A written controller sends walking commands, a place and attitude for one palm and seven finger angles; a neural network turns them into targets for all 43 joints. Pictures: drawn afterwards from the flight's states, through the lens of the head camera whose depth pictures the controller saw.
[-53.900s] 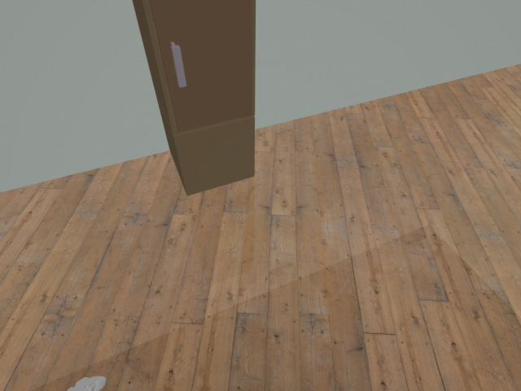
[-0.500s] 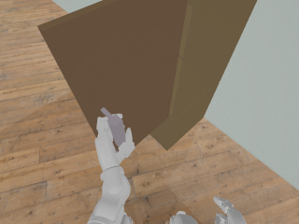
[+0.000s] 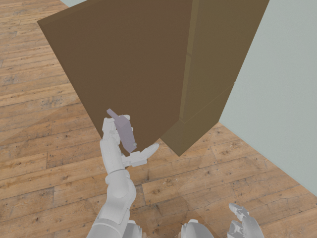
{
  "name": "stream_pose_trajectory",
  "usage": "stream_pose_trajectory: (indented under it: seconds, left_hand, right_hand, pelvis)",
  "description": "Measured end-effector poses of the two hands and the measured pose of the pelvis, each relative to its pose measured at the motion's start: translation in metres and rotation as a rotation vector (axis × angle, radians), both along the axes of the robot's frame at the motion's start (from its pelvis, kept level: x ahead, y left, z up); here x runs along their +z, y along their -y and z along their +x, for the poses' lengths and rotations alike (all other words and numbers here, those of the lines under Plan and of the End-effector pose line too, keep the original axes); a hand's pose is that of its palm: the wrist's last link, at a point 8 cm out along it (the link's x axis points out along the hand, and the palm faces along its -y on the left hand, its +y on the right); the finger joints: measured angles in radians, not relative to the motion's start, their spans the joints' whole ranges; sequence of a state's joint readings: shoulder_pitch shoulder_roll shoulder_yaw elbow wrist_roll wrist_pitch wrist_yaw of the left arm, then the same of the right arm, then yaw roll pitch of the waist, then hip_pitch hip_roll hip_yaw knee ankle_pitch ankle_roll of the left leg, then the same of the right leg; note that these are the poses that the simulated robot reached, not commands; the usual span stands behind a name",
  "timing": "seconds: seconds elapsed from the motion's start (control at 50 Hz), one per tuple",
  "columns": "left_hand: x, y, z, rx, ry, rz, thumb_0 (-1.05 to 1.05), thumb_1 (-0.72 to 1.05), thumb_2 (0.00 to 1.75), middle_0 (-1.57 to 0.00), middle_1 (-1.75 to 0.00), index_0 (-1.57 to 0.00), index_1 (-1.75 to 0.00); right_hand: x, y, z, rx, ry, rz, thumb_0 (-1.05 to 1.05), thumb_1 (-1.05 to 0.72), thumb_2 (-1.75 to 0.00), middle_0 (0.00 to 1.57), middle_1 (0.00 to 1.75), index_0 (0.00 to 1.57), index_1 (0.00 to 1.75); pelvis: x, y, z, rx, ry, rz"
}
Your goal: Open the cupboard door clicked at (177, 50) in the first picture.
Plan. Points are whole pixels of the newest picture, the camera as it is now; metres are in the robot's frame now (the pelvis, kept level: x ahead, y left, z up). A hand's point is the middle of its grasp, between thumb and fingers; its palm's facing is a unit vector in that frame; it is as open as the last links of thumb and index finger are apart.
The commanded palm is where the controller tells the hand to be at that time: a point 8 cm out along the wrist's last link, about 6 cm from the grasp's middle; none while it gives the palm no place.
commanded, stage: open thumb and fingers to let go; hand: left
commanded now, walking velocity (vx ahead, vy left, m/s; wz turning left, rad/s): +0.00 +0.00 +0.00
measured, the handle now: (121, 130) +0.38 +0.12 +0.03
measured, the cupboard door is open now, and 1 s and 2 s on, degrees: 94 95 95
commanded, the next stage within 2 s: slide the hand sideways off the handle in 0.38 s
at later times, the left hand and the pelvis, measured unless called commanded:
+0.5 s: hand (135, 146) +0.33 +0.07 +0.03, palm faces +0.30 -0.95 +0.00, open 15.2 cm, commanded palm +0.30 +0.12 +0.03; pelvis -0.01 +0.02 +0.00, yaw -1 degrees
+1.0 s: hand (128, 163) +0.29 +0.09 +0.03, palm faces -0.15 -0.99 +0.01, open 16.4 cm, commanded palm +0.27 +0.15 +0.03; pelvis +0.00 +0.04 -0.01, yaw -2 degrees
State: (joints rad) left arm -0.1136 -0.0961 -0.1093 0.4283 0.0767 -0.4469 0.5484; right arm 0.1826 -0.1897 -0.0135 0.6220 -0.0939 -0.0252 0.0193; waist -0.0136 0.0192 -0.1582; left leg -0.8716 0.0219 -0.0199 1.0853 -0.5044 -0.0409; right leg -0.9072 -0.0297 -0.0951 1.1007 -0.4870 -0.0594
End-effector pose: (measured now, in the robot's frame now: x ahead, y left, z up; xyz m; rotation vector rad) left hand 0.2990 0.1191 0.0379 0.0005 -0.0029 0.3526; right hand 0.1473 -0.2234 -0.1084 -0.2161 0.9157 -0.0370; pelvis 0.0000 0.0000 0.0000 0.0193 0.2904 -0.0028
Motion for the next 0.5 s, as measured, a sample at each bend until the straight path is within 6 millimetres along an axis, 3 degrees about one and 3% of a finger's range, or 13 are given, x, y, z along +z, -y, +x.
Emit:
stream_pose_trajectory:
  seconds: [0.18, 0.38, 0.5]
  left_hand:
    - [-0.004, -0.002, 0.002, -0.015, 0.007, 0.000, 0.00, -0.41, 0.34, -0.29, -1.09, -0.28, -1.09]
    - [-0.004, 0.003, 0.000, -0.046, 0.008, 0.000, -0.01, -0.49, 0.31, -0.24, -0.69, -0.23, -0.69]
    - [-0.004, 0.000, 0.000, -0.051, 0.009, 0.008, -0.01, -0.50, 0.30, -0.31, -0.58, -0.30, -0.58]
  right_hand:
    - [-0.001, -0.001, -0.013, -0.019, -0.023, -0.022, 0.01, -0.91, -0.90, 0.20, 0.30, 0.20, 0.30]
    - [0.000, -0.016, -0.015, -0.018, -0.020, -0.015, 0.01, -0.91, -0.90, 0.20, 0.30, 0.20, 0.30]
    - [0.000, -0.026, -0.012, -0.004, -0.010, -0.008, 0.01, -0.91, -0.90, 0.20, 0.30, 0.20, 0.30]
  pelvis:
    - [-0.002, -0.009, -0.004, -0.006, -0.002, -0.008]
    - [-0.002, -0.019, -0.006, -0.012, -0.002, -0.017]
    - [-0.003, -0.024, -0.009, -0.010, 0.003, -0.021]
